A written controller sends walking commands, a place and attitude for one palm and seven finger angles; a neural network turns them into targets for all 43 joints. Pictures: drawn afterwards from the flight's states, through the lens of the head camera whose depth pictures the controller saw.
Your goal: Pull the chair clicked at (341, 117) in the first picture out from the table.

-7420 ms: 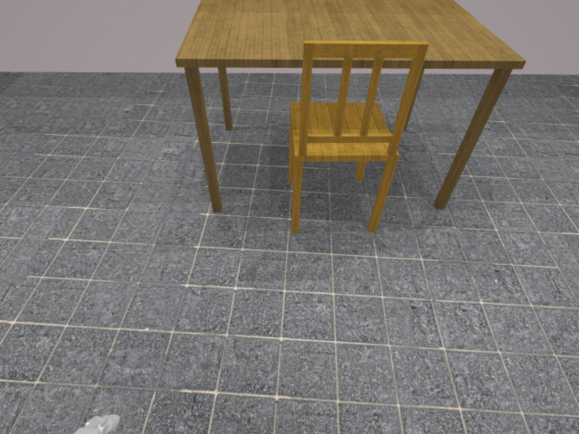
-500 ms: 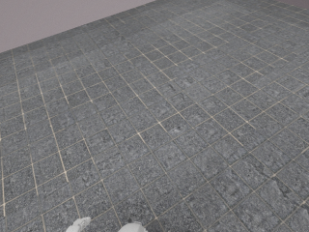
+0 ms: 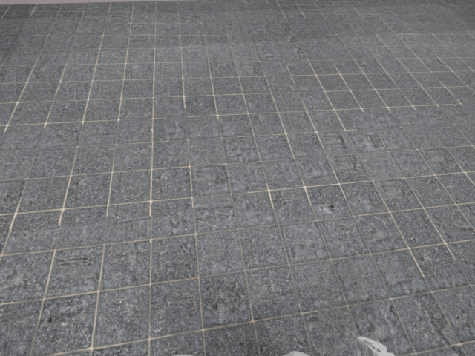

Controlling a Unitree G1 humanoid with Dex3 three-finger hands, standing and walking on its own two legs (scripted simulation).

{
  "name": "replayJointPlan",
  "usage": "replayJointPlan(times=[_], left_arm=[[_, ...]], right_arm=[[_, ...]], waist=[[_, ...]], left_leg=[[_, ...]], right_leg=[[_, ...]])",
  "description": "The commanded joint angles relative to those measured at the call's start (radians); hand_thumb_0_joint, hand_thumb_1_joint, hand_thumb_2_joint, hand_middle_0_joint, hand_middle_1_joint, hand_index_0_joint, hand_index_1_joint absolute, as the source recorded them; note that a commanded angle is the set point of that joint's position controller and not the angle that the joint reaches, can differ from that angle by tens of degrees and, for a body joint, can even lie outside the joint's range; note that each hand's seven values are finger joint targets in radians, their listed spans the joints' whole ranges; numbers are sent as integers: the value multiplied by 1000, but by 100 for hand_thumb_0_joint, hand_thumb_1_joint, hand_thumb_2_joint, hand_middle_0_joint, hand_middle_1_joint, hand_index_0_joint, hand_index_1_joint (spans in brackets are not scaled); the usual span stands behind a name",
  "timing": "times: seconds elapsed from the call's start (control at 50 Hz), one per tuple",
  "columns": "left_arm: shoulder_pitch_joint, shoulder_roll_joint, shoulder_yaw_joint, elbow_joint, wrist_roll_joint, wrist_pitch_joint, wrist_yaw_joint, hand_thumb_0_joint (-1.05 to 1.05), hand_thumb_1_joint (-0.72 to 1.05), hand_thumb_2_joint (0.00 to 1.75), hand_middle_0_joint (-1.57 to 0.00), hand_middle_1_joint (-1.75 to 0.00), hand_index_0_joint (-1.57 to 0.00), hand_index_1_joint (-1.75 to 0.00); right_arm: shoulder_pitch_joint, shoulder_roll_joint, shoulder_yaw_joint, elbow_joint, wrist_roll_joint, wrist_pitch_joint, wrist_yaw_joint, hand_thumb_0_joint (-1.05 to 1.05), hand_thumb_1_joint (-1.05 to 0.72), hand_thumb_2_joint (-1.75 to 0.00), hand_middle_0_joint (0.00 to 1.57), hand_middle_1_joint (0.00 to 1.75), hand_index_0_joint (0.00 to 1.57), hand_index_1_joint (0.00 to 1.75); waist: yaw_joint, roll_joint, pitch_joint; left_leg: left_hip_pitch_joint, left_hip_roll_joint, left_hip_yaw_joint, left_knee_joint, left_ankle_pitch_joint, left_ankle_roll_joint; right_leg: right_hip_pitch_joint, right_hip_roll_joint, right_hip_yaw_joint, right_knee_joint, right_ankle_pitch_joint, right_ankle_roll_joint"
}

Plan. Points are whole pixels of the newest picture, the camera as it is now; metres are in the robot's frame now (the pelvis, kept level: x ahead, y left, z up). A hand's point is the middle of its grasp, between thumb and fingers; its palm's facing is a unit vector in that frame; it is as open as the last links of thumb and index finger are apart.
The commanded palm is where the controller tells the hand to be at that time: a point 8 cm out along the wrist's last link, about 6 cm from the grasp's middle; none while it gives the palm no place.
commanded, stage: turn to face it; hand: left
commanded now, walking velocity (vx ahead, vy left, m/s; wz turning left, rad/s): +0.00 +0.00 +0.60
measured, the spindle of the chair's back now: out of the picture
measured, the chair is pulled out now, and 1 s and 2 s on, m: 0.00 0.00 0.00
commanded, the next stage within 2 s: none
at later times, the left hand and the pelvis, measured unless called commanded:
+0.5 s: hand out of the picture +0.08 +0.18 -0.12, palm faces +0.27 -0.92 -0.29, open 7.4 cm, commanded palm none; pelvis +0.00 -0.04 +0.01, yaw +18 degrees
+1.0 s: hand out of the picture -0.13 +0.22 -0.17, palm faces +0.60 -0.76 -0.25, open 7.4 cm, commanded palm none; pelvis -0.03 +0.01 +0.01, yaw +35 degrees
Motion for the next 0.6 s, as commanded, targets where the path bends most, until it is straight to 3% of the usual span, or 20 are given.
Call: replayJointPlan(times=[0.0, 0.06, 0.16, 0.22, 0.28, 0.32, 0.34, 0.36, 0.38, 0.4, 0.42, 0.44, 0.46, 0.48, 0.52, 0.58], left_arm=[[-72, 73, 15, -116, -8, -42, -11, 0, 90, 90, -20, -30, -20, -30], [-60, 73, 14, -108, -7, -39, -13, 0, 90, 90, -20, -30, -20, -30], [-127, 68, 10, -145, -10, -39, -6, 0, 90, 90, -20, -30, -20, -30], [-172, 52, 4, -171, -14, -44, -3, 0, 90, 90, -20, -30, -20, -30], [-137, 44, 0, -173, -21, -54, 0, 0, 90, 90, -20, -30, -20, -30], [-83, 52, 3, -163, -24, -64, 2, 0, 90, 90, -20, -30, -20, -30], [-36, 68, 8, -152, -23, -75, 4, 0, 90, 90, -20, -30, -20, -30], [-9, 142, 20, -148, -12, -89, 11, 0, 90, 90, -20, -30, -20, -30], [4, 227, 36, -149, 1, -91, 18, 0, 90, 90, -20, -30, -20, -30], [8, 213, 26, -156, -7, -82, 19, 0, 90, 90, -20, -30, -20, -30], [-60, 154, 18, -168, -8, -83, 20, 0, 90, 90, -20, -30, -20, -30], [-122, 137, 11, -179, -9, -79, 16, 0, 90, 90, -20, -30, -20, -30], [-163, 110, 2, -192, -11, -74, 15, 0, 90, 90, -20, -30, -20, -30], [-168, 87, -4, -191, -9, -79, 12, 0, 90, 90, -20, -30, -20, -30], [-120, 88, -7, -177, -8, -84, 11, 0, 90, 90, -20, -30, -20, -30], [-68, 104, 1, -159, -3, -80, 14, 0, 90, 90, -20, -30, -20, -30]], right_arm=[[65, -212, -47, -43, 1, -14, -34, 0, -90, -90, 20, 30, 20, 30], [68, -208, -46, -44, 3, -18, -33, 0, -90, -90, 20, 30, 20, 30], [111, -210, -54, -34, -3, -11, -30, 0, -90, -90, 20, 30, 20, 30], [126, -219, -62, -32, -7, -7, -30, 0, -90, -90, 20, 30, 20, 30], [101, -220, -67, -42, -10, -2, -31, 0, -90, -90, 20, 30, 20, 30], [85, -215, -69, -47, -4, -1, -30, 0, -90, -90, 20, 30, 20, 30], [78, -198, -68, -51, 3, -1, -28, 0, -90, -90, 20, 30, 20, 30], [104, -145, -60, -55, 13, -2, -21, 0, -90, -90, 20, 30, 20, 30], [113, -87, -49, -82, 12, -3, -21, 0, -90, -90, 20, 30, 20, 30], [99, -142, -62, -82, 1, 4, -24, 0, -90, -90, 20, 30, 20, 30], [110, -146, -68, -56, -3, 19, -17, 0, -90, -90, 20, 30, 20, 30], [122, -135, -69, -34, -5, 30, -10, 0, -90, -90, 20, 30, 20, 30], [132, -136, -68, -20, -6, 35, -1, 0, -90, -90, 20, 30, 20, 30], [143, -125, -64, -11, -9, 36, 5, 0, -90, -90, 20, 30, 20, 30], [138, -118, -58, -7, -6, 41, 9, 0, -90, -90, 20, 30, 20, 30], [89, -111, -55, -15, -4, 45, 12, 0, -90, -90, 20, 30, 20, 30]], waist=[[-53, 220, -123], [-44, 197, -124], [-66, 208, -108], [-79, 219, -110], [-61, 242, -141], [-34, 234, -164], [-9, 185, -183], [-1, 5, -208], [9, -269, -203], [7, -171, -188], [-27, -125, -137], [-54, -136, -92], [-73, -113, -47], [-77, -122, -32], [-63, -139, -42], [-36, -130, -39]], left_leg=[[192, 241, -244, -223, 713, 99], [164, 201, -238, -250, 625, 89], [160, 210, -347, -264, 500, 125], [152, 208, -397, -237, 527, 133], [117, 192, -437, -188, 609, 126], [60, 160, -447, -132, 593, 97], [-2, 121, -424, -81, 487, 56], [-170, 45, -347, 45, 239, -15], [-354, -100, -147, 291, -256, -96], [-313, -43, -174, 480, -295, -86], [-289, -15, -194, 571, -207, -85], [-291, -3, -165, 622, -149, -93], [-288, 15, -145, 646, -86, -97], [-290, 20, -119, 651, -38, -107], [-296, 23, -96, 636, -5, -119], [-286, 38, -67, 540, -23, -131]], right_leg=[[-181, 25, 99, 178, 113, 19], [-141, 45, 103, 130, 168, 26], [-132, 69, 120, -8, 139, 33], [-86, 96, 119, -126, 98, 25], [38, 135, 110, -294, 102, 9], [166, 150, 103, -460, 224, 0], [283, 127, 107, -615, 346, -2], [473, -34, 245, -722, 407, -43], [524, -318, 504, -732, 591, -168], [376, -363, 460, -719, 613, -241], [269, -287, 377, -750, 465, -231], [217, -232, 331, -766, 353, -205], [174, -185, 258, -765, 330, -182], [179, -149, 183, -751, 376, -168], [217, -138, 121, -742, 416, -165], [252, -161, 96, -743, 400, -180]])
